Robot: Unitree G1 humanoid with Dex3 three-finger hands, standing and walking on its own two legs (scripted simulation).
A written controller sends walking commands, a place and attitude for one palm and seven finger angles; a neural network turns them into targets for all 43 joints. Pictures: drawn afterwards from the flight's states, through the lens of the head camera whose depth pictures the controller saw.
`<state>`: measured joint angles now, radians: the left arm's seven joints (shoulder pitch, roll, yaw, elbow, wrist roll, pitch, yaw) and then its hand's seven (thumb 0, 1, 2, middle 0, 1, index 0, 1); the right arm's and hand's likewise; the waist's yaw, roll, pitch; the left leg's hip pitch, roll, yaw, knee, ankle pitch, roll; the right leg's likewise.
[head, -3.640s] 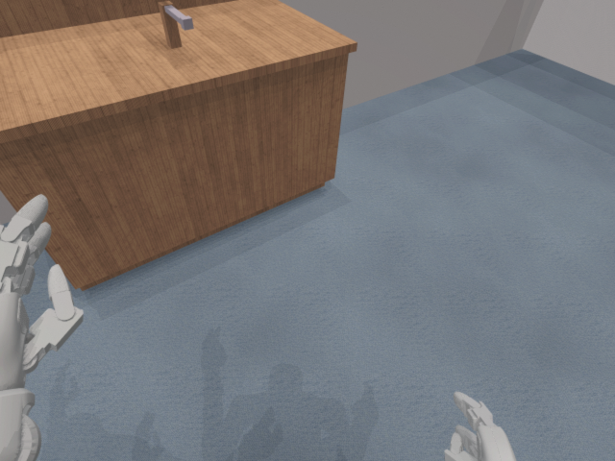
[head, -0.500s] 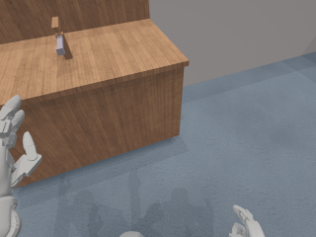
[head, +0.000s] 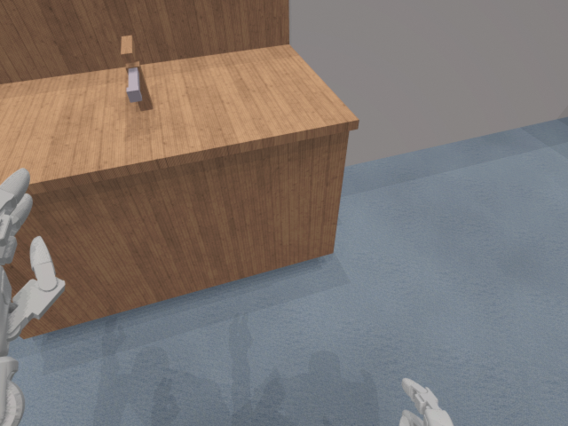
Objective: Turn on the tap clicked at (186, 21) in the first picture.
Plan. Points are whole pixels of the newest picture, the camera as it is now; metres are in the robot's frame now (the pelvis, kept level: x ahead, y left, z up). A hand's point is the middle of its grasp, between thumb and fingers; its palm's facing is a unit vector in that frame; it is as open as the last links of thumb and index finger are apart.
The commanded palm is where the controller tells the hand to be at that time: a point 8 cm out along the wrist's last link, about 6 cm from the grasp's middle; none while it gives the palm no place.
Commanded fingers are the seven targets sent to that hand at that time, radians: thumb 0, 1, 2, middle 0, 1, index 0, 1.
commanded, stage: take the last steps up to it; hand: left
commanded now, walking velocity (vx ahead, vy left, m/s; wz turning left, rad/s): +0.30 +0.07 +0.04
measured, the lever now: (134, 94) +0.80 +0.42 +0.09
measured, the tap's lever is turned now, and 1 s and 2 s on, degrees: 0 0 0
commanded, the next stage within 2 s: none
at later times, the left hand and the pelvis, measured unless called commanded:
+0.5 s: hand (55, 228) +0.28 +0.29 +0.19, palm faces +0.46 -0.81 -0.37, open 7.5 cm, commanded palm +0.22 +0.32 +0.19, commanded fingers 0.00 0.90 0.90 -0.20 -0.30 -0.20 -0.30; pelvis +0.07 +0.04 +0.00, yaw +1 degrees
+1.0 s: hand (110, 185) +0.37 +0.26 +0.18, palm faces +0.42 -0.80 -0.43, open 7.5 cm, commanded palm +0.31 +0.31 +0.19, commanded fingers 0.00 0.90 0.90 -0.20 -0.30 -0.20 -0.30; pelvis +0.16 +0.02 +0.01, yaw +2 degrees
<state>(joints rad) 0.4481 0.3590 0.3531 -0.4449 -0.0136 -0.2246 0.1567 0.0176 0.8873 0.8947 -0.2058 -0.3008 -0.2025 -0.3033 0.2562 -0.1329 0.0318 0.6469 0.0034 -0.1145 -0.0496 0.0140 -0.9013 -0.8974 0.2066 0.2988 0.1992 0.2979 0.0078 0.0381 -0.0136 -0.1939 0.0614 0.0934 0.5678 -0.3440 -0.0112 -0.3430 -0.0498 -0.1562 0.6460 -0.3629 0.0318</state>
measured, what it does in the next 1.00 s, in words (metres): walks ahead: right foot, then left foot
